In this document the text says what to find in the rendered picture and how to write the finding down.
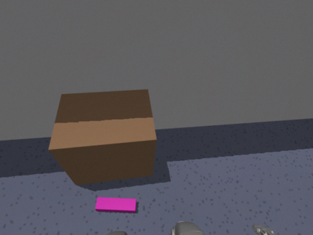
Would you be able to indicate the right robot hand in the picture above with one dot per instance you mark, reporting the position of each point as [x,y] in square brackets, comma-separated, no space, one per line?
[260,230]

